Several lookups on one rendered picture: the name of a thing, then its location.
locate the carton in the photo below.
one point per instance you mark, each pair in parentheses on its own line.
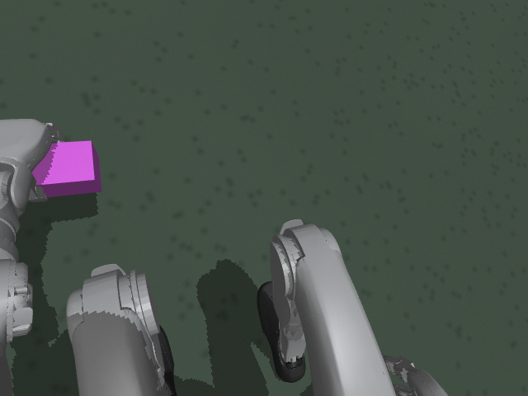
(69,168)

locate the left robot arm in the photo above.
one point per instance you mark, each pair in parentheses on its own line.
(16,309)

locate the right robot hand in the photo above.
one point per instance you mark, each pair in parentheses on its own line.
(419,381)

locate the left robot foot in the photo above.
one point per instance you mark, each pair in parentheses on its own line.
(168,363)

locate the left robot hand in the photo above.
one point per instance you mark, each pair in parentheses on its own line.
(28,141)

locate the right robot foot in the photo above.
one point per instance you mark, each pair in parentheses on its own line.
(287,371)

